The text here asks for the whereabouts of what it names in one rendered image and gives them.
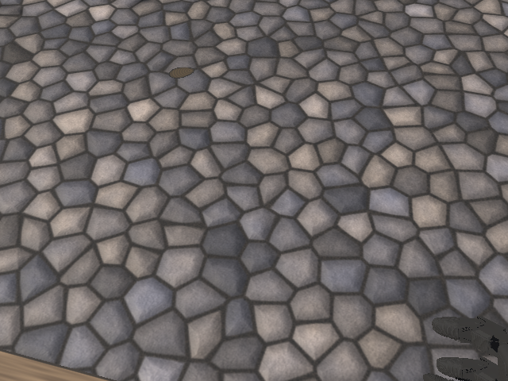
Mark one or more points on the right robot hand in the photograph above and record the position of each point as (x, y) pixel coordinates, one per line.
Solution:
(483, 334)

